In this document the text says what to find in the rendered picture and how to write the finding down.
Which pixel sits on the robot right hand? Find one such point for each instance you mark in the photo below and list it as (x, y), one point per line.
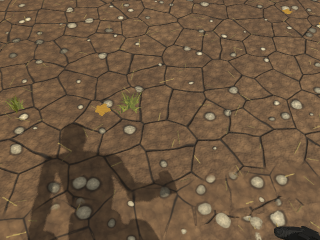
(296, 233)

